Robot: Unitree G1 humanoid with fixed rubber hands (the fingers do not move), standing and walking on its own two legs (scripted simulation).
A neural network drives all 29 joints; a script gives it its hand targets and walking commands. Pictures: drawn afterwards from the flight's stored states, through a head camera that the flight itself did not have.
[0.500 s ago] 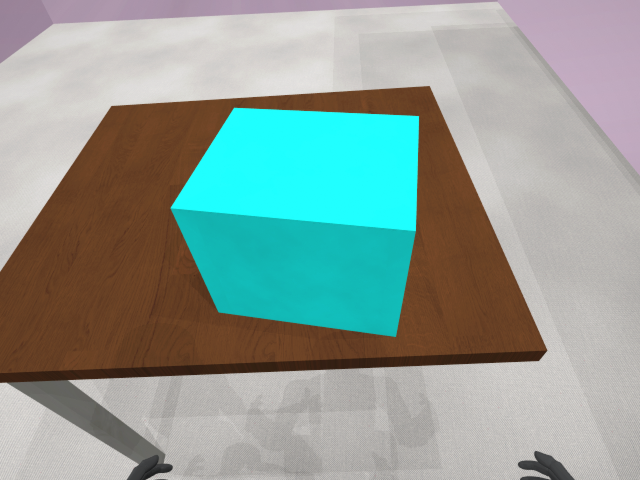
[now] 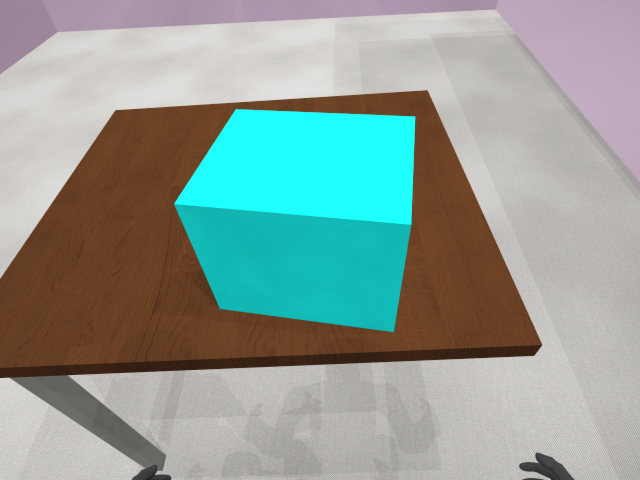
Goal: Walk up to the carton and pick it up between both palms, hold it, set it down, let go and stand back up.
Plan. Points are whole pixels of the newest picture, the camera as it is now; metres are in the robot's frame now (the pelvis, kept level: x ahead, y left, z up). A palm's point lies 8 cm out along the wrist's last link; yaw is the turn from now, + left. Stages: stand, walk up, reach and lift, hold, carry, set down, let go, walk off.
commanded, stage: stand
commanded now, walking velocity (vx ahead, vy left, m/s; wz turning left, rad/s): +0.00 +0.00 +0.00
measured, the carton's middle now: (312, 217) +0.47 +0.02 +0.07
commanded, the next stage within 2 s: none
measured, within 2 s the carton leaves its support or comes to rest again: neither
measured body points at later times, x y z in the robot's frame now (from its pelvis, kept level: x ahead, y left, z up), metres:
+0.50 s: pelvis +0.00 +0.00 +0.00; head -0.01 -0.02 +0.45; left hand +0.11 +0.27 -0.10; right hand +0.11 -0.28 -0.11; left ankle +0.00 +0.12 -0.74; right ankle +0.03 -0.13 -0.74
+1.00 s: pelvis -0.01 +0.00 +0.00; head -0.02 -0.02 +0.45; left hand +0.10 +0.27 -0.10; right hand +0.09 -0.28 -0.12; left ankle +0.00 +0.12 -0.74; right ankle +0.03 -0.13 -0.74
